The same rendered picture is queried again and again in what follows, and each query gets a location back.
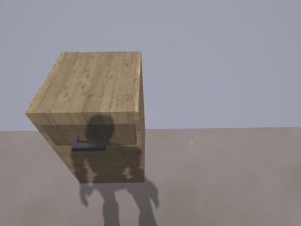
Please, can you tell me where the handle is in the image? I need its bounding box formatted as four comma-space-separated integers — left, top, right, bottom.
71, 135, 107, 152

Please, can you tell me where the drawer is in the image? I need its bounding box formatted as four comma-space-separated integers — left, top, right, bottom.
40, 123, 136, 147

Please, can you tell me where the cabinet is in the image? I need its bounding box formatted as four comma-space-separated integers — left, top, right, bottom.
24, 51, 145, 184

